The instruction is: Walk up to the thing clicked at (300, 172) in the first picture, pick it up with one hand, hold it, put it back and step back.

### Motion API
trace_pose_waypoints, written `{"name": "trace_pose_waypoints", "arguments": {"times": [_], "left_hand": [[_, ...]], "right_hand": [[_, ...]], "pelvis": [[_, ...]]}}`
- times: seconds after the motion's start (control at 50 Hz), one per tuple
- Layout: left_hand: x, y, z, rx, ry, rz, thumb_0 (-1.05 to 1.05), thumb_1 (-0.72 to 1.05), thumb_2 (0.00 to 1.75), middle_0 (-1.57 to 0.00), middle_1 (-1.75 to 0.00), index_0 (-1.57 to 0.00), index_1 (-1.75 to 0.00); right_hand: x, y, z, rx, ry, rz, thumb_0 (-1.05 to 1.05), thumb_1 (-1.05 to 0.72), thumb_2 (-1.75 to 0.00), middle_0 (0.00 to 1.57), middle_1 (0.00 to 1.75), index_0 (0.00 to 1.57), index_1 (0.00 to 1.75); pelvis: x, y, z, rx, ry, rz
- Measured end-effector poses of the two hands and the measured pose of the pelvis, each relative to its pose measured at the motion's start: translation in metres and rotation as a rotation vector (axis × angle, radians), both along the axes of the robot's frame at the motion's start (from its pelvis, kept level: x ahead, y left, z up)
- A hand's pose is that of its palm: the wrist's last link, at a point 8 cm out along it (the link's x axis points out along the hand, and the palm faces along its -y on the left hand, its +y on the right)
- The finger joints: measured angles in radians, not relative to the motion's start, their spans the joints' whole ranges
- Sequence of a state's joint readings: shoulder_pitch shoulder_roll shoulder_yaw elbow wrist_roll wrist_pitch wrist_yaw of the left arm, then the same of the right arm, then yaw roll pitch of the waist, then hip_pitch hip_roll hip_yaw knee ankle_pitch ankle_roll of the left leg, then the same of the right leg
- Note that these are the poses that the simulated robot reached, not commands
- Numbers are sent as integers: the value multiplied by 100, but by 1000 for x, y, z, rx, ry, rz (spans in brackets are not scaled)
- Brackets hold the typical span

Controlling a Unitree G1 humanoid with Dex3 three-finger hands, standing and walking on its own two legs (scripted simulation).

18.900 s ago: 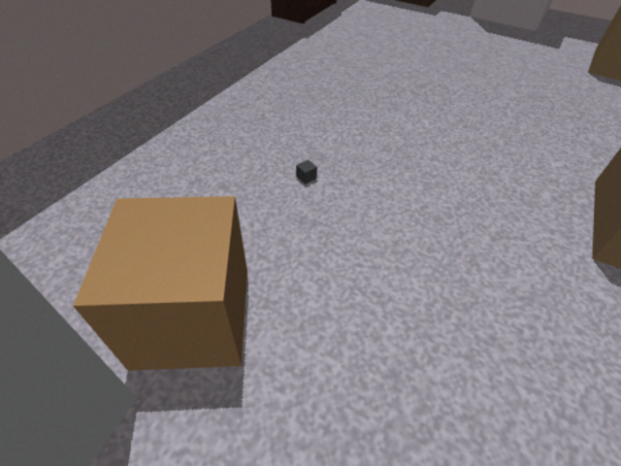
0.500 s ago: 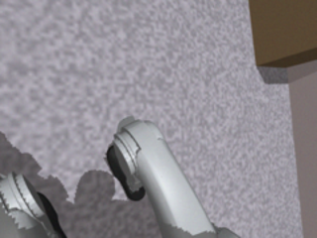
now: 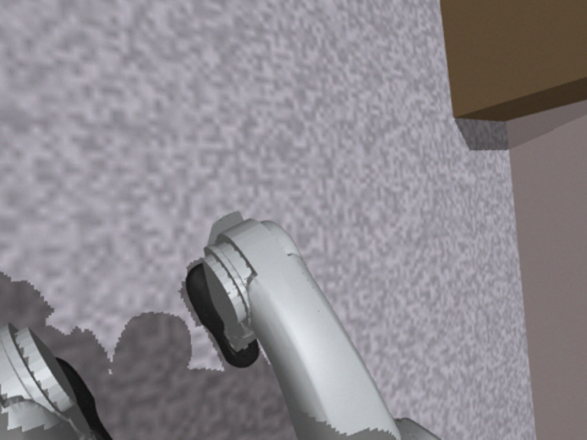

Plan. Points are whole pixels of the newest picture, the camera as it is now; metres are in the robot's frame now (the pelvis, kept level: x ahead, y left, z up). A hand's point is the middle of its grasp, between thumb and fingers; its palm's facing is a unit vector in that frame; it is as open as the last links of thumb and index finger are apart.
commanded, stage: rest palm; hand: left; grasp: from above
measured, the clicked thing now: out of the picture +0.48 +0.34 -0.30
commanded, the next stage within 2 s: close in 0.40 s
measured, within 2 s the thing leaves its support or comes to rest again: neither
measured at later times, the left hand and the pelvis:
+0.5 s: hand out of the picture +0.47 +0.33 -0.26, palm faces -0.18 -0.38 -0.91, open 12.8 cm; pelvis +0.00 +0.00 +0.00, yaw -1 degrees
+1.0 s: hand out of the picture +0.47 +0.32 -0.26, palm faces -0.18 -0.38 -0.91, open 10.9 cm; pelvis +0.00 +0.00 +0.00, yaw +0 degrees
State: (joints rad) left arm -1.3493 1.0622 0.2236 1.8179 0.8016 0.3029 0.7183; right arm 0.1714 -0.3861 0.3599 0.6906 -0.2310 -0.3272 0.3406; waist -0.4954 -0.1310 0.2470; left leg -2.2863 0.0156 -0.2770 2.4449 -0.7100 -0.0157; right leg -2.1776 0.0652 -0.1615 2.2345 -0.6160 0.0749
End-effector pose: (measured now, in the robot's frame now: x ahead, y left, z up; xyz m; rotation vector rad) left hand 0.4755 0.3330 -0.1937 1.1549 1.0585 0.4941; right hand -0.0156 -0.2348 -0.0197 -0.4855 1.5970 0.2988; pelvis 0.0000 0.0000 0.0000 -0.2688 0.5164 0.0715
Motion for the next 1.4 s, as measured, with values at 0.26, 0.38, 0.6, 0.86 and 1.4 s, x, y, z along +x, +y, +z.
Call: {"name": "trace_pose_waypoints", "arguments": {"times": [0.26, 0.38, 0.6, 0.86, 1.4], "left_hand": [[1, -1, -9, -4, -3, 10, 0, -43, 93, -12, -113, -15, -110], [-1, -1, -11, 4, 2, 9, 0, -40, 93, -14, -113, -17, -110], [-2, 1, -11, 2, -6, 14, 0, -30, 87, -19, -110, -23, -106], [-1, -2, -9, 2, -2, 16, 1, -13, 70, -31, -96, -36, -90], [-3, -7, -6, 3, -5, 6, 0, 7, 40, -57, -71, -61, -63]], "right_hand": [[5, 0, 5, -12, 11, 14, 0, -92, -90, 19, 30, 20, 30], [7, -1, 6, -7, 14, 24, 1, -92, -90, 19, 30, 20, 30], [11, -2, 4, 0, 5, 37, 1, -92, -90, 19, 30, 20, 30], [11, -4, 3, 3, -2, 36, 1, -91, -90, 19, 30, 20, 30], [7, -4, 2, 8, -23, 31, 0, -91, -90, 19, 30, 20, 30]], "pelvis": [[2, 1, 2, -9, 4, -2], [2, 0, 2, -9, 2, -3], [1, 0, 2, -8, -1, -4], [1, -1, 3, -6, 0, -4], [-2, -1, 1, -1, -12, -8]]}}
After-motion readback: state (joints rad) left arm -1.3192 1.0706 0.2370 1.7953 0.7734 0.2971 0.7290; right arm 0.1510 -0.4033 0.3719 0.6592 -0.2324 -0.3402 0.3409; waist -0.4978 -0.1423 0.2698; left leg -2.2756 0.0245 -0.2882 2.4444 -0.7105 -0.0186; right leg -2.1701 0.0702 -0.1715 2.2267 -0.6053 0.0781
